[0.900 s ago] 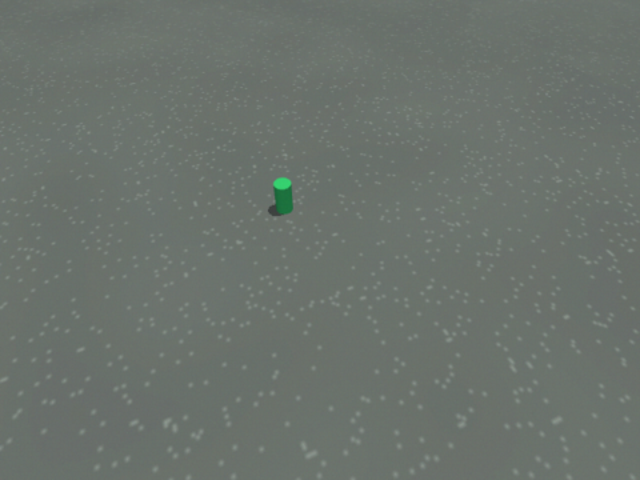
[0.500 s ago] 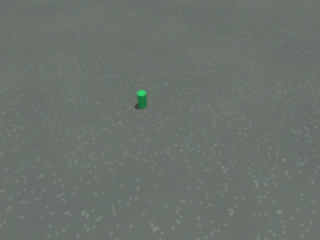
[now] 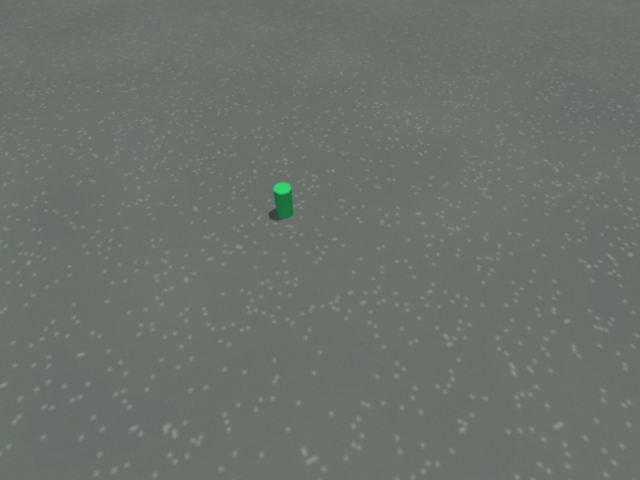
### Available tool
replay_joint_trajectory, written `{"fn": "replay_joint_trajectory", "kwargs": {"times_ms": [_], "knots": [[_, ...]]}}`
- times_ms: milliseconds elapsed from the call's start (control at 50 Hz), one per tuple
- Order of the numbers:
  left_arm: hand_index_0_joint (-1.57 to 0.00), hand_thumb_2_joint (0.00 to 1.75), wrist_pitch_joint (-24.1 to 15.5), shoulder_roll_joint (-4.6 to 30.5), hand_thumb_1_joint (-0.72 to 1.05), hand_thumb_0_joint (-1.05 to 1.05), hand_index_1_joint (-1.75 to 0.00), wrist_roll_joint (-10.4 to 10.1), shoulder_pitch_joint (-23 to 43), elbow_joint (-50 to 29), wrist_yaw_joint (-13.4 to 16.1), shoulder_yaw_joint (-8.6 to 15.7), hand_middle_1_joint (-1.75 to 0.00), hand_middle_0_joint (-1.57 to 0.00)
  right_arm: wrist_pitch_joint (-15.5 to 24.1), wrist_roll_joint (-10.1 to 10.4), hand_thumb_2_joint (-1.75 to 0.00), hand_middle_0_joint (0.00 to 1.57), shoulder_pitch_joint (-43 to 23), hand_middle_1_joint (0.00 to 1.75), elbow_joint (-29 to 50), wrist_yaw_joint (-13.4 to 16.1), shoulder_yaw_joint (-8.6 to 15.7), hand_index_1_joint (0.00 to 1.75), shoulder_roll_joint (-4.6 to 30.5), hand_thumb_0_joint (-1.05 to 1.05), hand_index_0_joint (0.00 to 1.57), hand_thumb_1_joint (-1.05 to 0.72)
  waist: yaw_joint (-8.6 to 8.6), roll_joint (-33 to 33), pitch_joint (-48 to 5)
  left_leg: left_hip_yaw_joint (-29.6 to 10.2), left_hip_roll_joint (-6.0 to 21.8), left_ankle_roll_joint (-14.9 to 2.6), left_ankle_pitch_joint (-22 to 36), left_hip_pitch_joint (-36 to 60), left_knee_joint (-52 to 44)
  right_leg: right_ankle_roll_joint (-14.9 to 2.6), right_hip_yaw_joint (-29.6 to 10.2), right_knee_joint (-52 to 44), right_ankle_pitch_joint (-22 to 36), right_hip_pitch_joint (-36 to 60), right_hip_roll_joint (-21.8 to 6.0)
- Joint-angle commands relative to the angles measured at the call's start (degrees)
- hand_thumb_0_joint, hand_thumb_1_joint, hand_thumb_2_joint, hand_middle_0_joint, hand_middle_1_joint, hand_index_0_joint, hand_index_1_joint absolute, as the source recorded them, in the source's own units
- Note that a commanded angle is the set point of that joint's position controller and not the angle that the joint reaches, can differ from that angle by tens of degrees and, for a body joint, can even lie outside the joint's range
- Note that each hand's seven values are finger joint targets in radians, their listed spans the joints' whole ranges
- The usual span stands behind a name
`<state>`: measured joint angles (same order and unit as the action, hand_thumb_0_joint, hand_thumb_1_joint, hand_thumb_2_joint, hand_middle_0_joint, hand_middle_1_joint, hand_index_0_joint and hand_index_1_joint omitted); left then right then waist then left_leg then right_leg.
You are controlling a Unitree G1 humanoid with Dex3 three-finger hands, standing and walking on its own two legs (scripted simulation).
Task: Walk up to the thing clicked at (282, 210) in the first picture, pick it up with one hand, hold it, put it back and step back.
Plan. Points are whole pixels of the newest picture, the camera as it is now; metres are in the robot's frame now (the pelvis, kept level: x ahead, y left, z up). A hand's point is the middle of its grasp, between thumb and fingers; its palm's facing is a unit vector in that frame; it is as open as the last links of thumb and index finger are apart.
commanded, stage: stand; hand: left
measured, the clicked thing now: (283, 200) +1.29 +0.17 -0.71
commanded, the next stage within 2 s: walk up in 0.22 s
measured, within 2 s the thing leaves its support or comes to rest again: neither
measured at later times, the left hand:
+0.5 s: hand out of the picture +0.08 +0.30 -0.17, palm faces +0.01 -0.94 -0.34, open 7.4 cm
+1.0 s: hand (188, 318) +0.41 +0.25 -0.16, palm faces -0.06 -0.95 -0.31, open 7.4 cm
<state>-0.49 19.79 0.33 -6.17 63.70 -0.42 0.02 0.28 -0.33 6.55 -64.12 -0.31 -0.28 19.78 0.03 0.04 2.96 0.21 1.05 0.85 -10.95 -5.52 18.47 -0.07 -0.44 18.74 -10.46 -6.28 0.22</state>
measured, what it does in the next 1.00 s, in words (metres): walks ahead: right foot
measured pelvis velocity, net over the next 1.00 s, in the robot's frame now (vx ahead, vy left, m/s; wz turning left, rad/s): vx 0.26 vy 0.01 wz -0.02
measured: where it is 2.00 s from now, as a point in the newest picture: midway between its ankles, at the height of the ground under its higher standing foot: (315, 342)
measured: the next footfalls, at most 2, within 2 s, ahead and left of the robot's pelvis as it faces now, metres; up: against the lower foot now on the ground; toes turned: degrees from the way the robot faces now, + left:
right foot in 0.86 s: +0.40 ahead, -0.07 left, +0.00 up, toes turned -4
left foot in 1.34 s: +0.56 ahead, +0.19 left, +0.00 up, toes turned +4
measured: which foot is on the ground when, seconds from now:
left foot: down 0.00-0.90, up 0.92-1.00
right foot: down 0.00-0.50, up 0.52-0.84, down 0.86-1.00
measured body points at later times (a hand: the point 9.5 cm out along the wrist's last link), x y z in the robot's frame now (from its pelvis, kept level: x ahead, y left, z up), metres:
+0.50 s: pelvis +0.05 +0.03 -0.02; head +0.05 +0.04 +0.43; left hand +0.08 +0.35 -0.14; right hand +0.12 -0.31 -0.12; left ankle +0.02 +0.13 -0.75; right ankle +0.00 -0.12 -0.75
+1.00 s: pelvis +0.26 +0.01 -0.03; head +0.29 +0.01 +0.42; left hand +0.41 +0.30 -0.13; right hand +0.26 -0.29 -0.16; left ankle +0.12 +0.13 -0.65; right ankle +0.36 -0.06 -0.75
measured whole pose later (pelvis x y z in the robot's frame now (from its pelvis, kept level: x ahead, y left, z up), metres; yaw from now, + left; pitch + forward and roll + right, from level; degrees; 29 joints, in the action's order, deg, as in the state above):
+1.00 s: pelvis +0.26 +0.01 -0.03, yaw -1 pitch -5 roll +0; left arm -2.7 20.6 0.1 -7.2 47.4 -3.6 3.0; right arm 1.8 0.4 19.8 -52.3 -1.5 2.1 20.5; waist 1.2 -0.4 8.1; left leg -0.4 -1.1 -3.0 -27.4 -11.8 69.7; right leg -5.4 4.8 36.5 -11.2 -21.2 1.5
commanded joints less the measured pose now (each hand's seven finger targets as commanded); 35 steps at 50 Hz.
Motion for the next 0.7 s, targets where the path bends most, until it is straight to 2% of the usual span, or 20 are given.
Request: {"fn": "replay_joint_trajectory", "kwargs": {"times_ms": [0, 180, 200, 220, 240, 260, 300, 340, 380, 420, 440, 460, 480, 500, 520, 540, 560, 580, 600, 680], "knots": [[-0.2, 0.9, -1.52, 12.31, 0.9, 0.0, -0.3, 0.12, 2.45, -3.2, 1.07, 2.1, -0.3, -0.2, 1.42, -0.26, -0.9, 0.2, -1.92, 0.3, 3.74, 0.88, 2.48, 0.3, 12.07, 0.0, 0.2, -0.9, 0.03, -0.26, -4.31, -5.15, 6.27, -2.11, 7.75, 0.52, -2.51, -1.57, -5.09, -2.51, 8.97, 0.69, -7.39], [-0.2, 0.9, -1.41, 12.24, 0.9, 0.0, -0.3, 0.19, 2.1, -3.16, 0.92, 2.1, -0.3, -0.2, 1.48, -0.24, -0.9, 0.2, -2.04, 0.3, 3.65, 0.84, 2.43, 0.3, 12.07, 0.0, 0.2, -0.9, -0.06, 0.75, -4.2, -5.22, 6.36, -2.19, 7.26, 0.61, -2.75, -1.71, -5.23, -2.42, 8.88, 0.72, -7.47], [-0.2, 0.9, -2.15, 17.77, 0.9, 0.0, -0.3, 1.26, -2.05, -6.21, -0.78, 5.81, -0.3, -0.2, 2.63, -1.23, -0.9, 0.2, 1.62, 0.3, 6.66, -0.39, 5.95, 0.3, 17.31, 0.0, 0.2, -0.9, -0.02, -0.39, -10.77, -5.46, 4.45, -6.07, -20.39, 1.79, 2.55, -3.58, -5.73, 2.11, -19.35, 1.31, -4.36], [-0.2, 0.9, -2.21, 17.92, 0.9, 0.0, -0.3, 1.84, -2.47, -5.89, -1.4, 6.17, -0.3, -0.2, 2.76, -1.77, -0.9, 0.2, 1.75, 0.3, 6.45, -1.01, 6.54, 0.3, 17.71, 0.0, 0.2, -0.9, -0.37, 0.41, -5.71, -7.13, 4.93, -7.02, -30.02, -3.3, 3.24, -4.62, -7.99, 3.34, -29.37, -4.28, -5.33], [-0.2, 0.9, -2.23, 17.53, 0.9, 0.0, -0.3, 2.2, -1.94, -6.28, -1.75, 6.46, -0.3, -0.2, 2.74, -1.99, -0.9, 0.2, 1.19, 0.3, 6.82, -1.25, 6.67, 0.3, 17.35, 0.0, 0.2, -0.9, -0.32, 0.32, -2.56, -7.81, 5.11, -7.13, -31.75, -6.56, 3.63, -5.34, -10.21, 2.83, -32.03, -7.59, -6.29], [-0.2, 0.9, -2.35, 16.95, 0.9, 0.0, -0.3, 2.2, -1.43, -7.32, -2.17, 6.59, -0.3, -0.2, 2.76, -1.94, -0.9, 0.2, 0.26, 0.3, 7.65, -1.54, 6.62, 0.3, 16.62, 0.0, 0.2, -0.9, -0.6, -0.21, 0.31, -8.1, 4.88, -7.17, -31.29, -10.42, 4.63, -6.02, -12.23, 2.67, -33.28, -9.11, -7.15], [-0.2, 0.9, -2.91, 15.94, 0.9, 0.0, -0.3, 2.14, -3.57, -8.03, -2.35, 6.73, -0.3, -0.2, 3.56, -1.99, -0.9, 0.2, -1.7, 0.3, 9.69, -1.89, 6.67, 0.3, 14.83, 0.0, 0.2, -0.9, -1.9, -0.56, 3.41, -7.78, 4.71, -6.83, -21.25, -15.04, 7.4, -7.75, -15.38, 2.22, -26.1, -6.19, -9.06], [-0.2, 0.9, -3.65, 18.46, 0.9, 0.0, -0.3, 1.96, -8.66, -7.54, -2.13, 7.45, -0.3, -0.2, 4.27, -1.59, -0.9, 0.2, -3.68, 0.3, 11.72, -2.01, 6.39, 0.3, 12.87, 0.0, 0.2, -0.9, -3.94, -7.53, 2.15, 0.06, 1.02, -4.58, -11.18, -22.41, 15.34, -10.67, -21.79, -2.95, -17.1, 5.72, -13.77], [-0.2, 0.9, -3.76, 20.42, 0.9, 0.0, -0.3, 2.14, -9.6, -9.18, -2.13, 8.36, -0.3, -0.2, 4.38, -1.72, -0.9, 0.2, -4.44, 0.3, 13.29, -2.05, 6.03, 0.3, 12.65, 0.0, 0.2, -0.9, -4.95, -9.71, 2.21, -0.78, 1.93, -3.24, -18.01, -29.44, 18.58, -14.52, -27.07, -5.8, -9.49, 12.11, -18.97], [-0.2, 0.9, -3.34, 20.91, 0.9, 0.0, -0.3, 2.33, -6.01, -11.33, -2.36, 8.18, -0.3, -0.2, 4.59, -1.73, -0.9, 0.2, -1.67, 0.3, 13.27, -2.55, 6.71, 0.3, 13.55, 0.0, 0.2, -0.9, -2.85, -10.44, 3.92, -1.43, 2.83, -3.91, -20.82, -21.41, 15.87, -14.41, -23.59, -5.9, -18.96, 1.46, -17.87], [-0.2, 0.9, -2.89, 20.07, 0.9, 0.0, -0.3, 2.08, -2.92, -12.66, -2.6, 7.72, -0.3, -0.2, 5.09, -1.64, -0.9, 0.2, 1.94, 0.3, 12.03, -2.62, 7.21, 0.3, 14.01, 0.0, 0.2, -0.9, -0.11, -9.79, 4.68, -1.2, 2.56, -4.16, -16.84, -13.61, 9.39, -12.59, -19.24, -2.2, -17.87, -4.67, -15.54], [-0.2, 0.9, -2.4, 17.67, 0.9, 0.0, -0.3, 1.5, 0.76, -14.03, -2.77, 7.01, -0.3, -0.2, 5.67, -1.76, -0.9, 0.2, 8.9, 0.3, 9.79, -2.36, 8.13, 0.3, 15.13, 0.0, 0.2, -0.9, 4.43, -5.84, 3.24, -1.92, 1.78, -4.02, -11.21, 0.75, 2.64, -8.7, -11.67, 6.44, -15.52, -15.3, -10.57], [-0.2, 0.9, -2.22, 12.74, 0.9, 0.0, -0.3, 0.71, 4.07, -15.9, -2.71, 5.54, -0.3, -0.2, 6.2, -2.26, -0.9, 0.2, 16.65, 0.3, 7.84, -1.58, 9.87, 0.3, 18.96, 0.0, 0.2, -0.9, 8.53, 8.65, 0.63, -16.41, 8.53, -5.98, -17.27, 14.7, -5.05, -3.86, -1.62, 24.76, -14.0, -29.17, -0.9], [-0.2, 0.9, -2.59, 10.99, 0.9, 0.0, -0.3, 0.81, 5.33, -16.68, -2.17, 5.06, -0.3, -0.2, 6.32, -2.65, -0.9, 0.2, 20.37, 0.3, 7.58, -1.2, 11.2, 0.3, 24.03, 0.0, 0.2, -0.9, 10.34, 15.5, 3.01, -34.38, 20.11, -8.45, -16.43, 21.73, -10.08, -2.1, -0.53, 38.49, -22.01, -44.57, 6.92], [-0.2, 0.9, -2.87, 15.07, 0.9, 0.0, -0.3, 1.32, 3.85, -16.64, -1.5, 5.6, -0.3, -0.2, 6.07, -1.21, -0.9, 0.2, 19.03, 0.3, 8.58, -1.02, 10.85, 0.3, 23.22, 0.0, 0.2, -0.9, 8.44, 6.45, 3.05, -34.5, 23.8, -12.93, -7.2, 21.26, -7.1, -2.31, -6.87, 40.97, -21.25, -43.88, 2.31], [-0.2, 0.9, -3.26, 15.37, 0.9, 0.0, -0.3, 0.89, 0.99, -16.23, -1.41, 4.82, -0.3, -0.2, 5.99, -0.99, -0.9, 0.2, 17.32, 0.3, 10.01, -0.94, 10.06, 0.3, 21.36, 0.0, 0.2, -0.9, 5.95, 4.19, 1.75, -28.95, 22.62, -12.57, 6.6, 19.51, -3.88, -2.48, -8.13, 40.9, -18.26, -41.1, 0.3], [-0.2, 0.9, -3.4, 15.42, 0.9, 0.0, -0.3, 0.39, -0.78, -15.02, -1.53, 4.68, -0.3, -0.2, 5.85, -1.08, -0.9, 0.2, 14.75, 0.3, 10.87, -0.66, 9.1, 0.3, 18.03, 0.0, 0.2, -0.9, 4.01, 2.33, 0.9, -19.46, 17.33, -9.26, 19.22, 19.22, -1.06, -2.94, -8.03, 39.67, -14.59, -37.88, -0.51], [-0.2, 0.9, -3.26, 15.09, 0.9, 0.0, -0.3, -0.07, -2.79, -14.05, -1.81, 5.02, -0.3, -0.2, 5.72, -1.11, -0.9, 0.2, 12.75, 0.3, 11.83, -0.41, 8.37, 0.3, 16.08, 0.0, 0.2, -0.9, 2.28, 4.16, 0.06, -13.43, 14.4, -7.45, 23.56, 18.61, -0.37, -2.49, -7.31, 38.91, -12.27, -35.4, -0.91], [-0.2, 0.9, -2.81, 14.76, 0.9, 0.0, -0.3, -0.23, -4.7, -13.57, -2.2, 5.03, -0.3, -0.2, 5.6, -0.93, -0.9, 0.2, 11.43, 0.3, 12.76, -0.28, 8.18, 0.3, 15.6, 0.0, 0.2, -0.9, 1.44, 5.99, -0.3, -9.6, 12.48, -6.39, 23.95, 18.03, -0.64, -2.12, -6.29, 37.49, -9.71, -34.0, -1.2], [-0.2, 0.9, -1.98, 13.08, 0.9, 0.0, -0.3, -0.04, 0.18, -17.45, -3.63, 4.13, -0.3, -0.2, 4.89, -0.23, -0.9, 0.2, 10.98, 0.3, 14.95, -0.43, 8.02, 0.3, 16.15, 0.0, 0.2, -0.9, 2.88, 8.68, 4.44, -1.63, 7.68, -6.22, 23.43, 9.53, -3.84, -1.29, 0.94, 23.44, -1.44, -29.01, 0.04]]}}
